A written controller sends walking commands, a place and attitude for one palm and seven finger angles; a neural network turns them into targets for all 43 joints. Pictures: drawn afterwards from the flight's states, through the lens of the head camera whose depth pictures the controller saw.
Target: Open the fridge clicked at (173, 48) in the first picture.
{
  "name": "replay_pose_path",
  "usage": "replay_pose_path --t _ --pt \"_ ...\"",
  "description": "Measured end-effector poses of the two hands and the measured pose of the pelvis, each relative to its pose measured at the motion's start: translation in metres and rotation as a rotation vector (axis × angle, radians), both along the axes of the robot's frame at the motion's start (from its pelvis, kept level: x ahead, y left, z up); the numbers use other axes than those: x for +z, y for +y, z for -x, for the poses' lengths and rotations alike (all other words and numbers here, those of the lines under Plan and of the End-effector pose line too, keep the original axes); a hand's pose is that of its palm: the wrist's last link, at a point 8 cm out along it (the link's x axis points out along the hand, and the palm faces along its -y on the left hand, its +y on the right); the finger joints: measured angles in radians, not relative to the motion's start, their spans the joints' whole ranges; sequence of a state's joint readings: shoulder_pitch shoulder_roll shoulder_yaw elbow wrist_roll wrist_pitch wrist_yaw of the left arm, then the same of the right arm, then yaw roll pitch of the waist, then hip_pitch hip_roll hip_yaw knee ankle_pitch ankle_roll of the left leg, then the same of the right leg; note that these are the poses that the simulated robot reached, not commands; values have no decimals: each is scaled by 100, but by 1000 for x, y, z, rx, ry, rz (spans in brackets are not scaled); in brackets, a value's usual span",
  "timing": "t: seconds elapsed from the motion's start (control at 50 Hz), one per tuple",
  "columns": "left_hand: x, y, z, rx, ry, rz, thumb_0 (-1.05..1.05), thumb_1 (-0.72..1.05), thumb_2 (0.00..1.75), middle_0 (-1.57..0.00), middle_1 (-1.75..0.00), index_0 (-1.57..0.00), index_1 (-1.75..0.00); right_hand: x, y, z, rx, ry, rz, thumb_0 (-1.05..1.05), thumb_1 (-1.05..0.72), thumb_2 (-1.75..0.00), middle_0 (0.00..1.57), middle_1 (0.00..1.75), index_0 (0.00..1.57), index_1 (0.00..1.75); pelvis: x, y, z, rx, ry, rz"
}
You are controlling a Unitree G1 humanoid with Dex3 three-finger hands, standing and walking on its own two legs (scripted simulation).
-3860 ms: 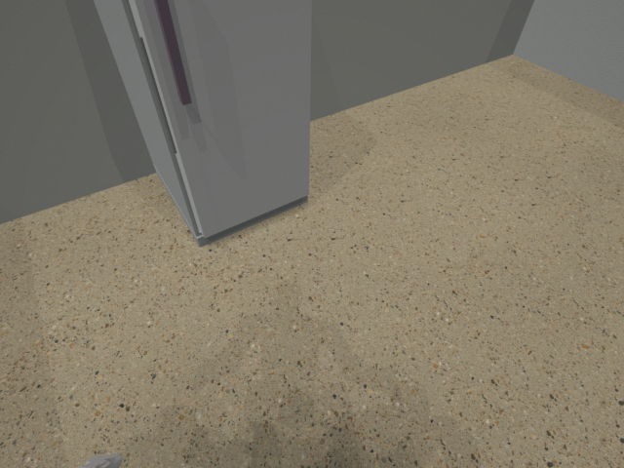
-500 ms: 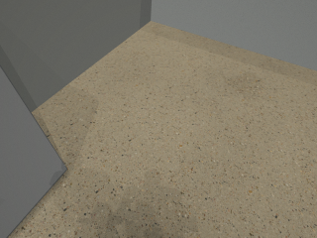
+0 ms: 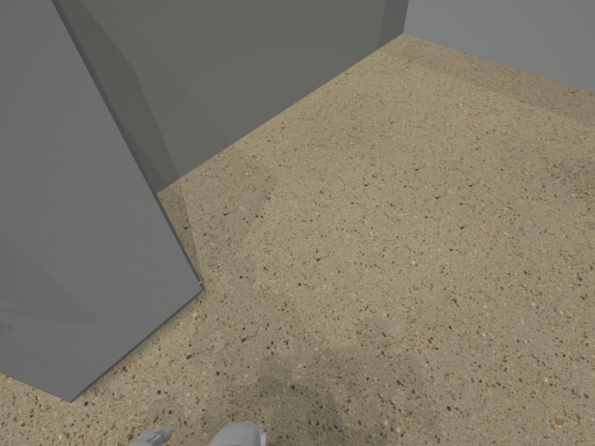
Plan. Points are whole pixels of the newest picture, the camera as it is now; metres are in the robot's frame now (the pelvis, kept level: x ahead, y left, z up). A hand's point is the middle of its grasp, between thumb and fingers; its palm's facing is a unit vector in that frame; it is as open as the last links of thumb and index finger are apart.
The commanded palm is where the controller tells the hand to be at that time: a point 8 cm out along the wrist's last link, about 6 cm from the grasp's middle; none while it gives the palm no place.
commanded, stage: turn to face it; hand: left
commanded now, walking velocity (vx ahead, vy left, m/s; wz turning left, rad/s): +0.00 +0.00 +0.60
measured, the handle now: out of the picture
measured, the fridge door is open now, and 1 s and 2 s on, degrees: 0 0 0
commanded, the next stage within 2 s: take the last steps up to it in 1.26 s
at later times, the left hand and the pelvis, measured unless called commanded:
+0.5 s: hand out of the picture +0.02 +0.28 -0.16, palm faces +0.32 -0.91 -0.27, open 7.4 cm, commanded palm none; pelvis +0.00 +0.04 +0.00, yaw +17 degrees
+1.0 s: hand out of the picture -0.07 +0.21 -0.16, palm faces +0.57 -0.79 -0.25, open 7.4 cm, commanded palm none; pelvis -0.01 +0.01 -0.01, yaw +35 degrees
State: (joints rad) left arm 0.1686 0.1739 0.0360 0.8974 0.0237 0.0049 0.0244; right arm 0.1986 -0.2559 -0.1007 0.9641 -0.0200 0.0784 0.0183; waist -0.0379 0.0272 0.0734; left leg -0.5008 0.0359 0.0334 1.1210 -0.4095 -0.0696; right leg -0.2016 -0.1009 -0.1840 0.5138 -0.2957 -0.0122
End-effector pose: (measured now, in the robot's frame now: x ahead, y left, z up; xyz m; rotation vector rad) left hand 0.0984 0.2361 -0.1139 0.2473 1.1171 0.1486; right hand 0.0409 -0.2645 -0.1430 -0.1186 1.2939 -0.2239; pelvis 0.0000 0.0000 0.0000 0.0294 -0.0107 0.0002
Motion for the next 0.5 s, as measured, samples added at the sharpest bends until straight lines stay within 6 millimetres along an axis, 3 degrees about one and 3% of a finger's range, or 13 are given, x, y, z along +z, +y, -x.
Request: replay_pose_path --t 0.1,0.24,0.34,0.5 --pt "-12 22 50 104 83 9 1 90 90 -20 -30 -21 -30 11 7 -59 132 -66 38 1 -91 -90 20 30 20 30 -2 9 0 69 1 3" --pt "-45 71 118 265 200 28 1 90 90 -20 -30 -21 -30 23 53 -133 322 -201 94 1 -91 -90 20 30 20 30 -21 37 -1 160 10 24" --pt "-37 88 128 331 201 23 1 91 90 -19 -30 -20 -30 33 77 -138 378 -209 94 0 -91 -90 20 30 20 30 -10 44 0 209 4 45" --pt "-15 86 105 373 78 10 1 91 90 -19 -30 -20 -30 23 92 -124 417 -133 26 1 -90 -90 21 30 21 30 -2 40 -2 299 6 44"
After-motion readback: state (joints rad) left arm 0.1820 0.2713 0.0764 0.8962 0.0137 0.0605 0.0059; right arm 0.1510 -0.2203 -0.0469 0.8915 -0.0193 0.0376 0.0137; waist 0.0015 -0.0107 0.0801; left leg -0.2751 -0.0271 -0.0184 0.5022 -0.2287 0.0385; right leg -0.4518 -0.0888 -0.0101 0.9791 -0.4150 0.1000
